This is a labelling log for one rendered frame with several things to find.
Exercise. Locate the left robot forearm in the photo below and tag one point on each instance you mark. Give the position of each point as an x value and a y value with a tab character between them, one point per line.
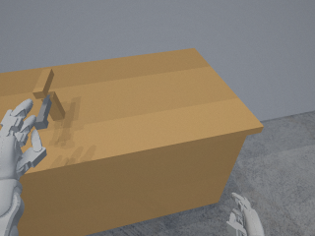
11	206

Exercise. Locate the counter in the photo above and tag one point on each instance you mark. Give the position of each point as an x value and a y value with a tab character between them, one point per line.
129	139

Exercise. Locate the right robot hand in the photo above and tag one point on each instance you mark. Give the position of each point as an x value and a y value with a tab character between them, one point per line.
249	220

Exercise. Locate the tap lever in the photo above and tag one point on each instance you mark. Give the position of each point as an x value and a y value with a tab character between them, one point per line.
41	119

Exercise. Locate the left robot hand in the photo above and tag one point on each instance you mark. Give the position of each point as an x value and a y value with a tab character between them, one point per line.
13	136

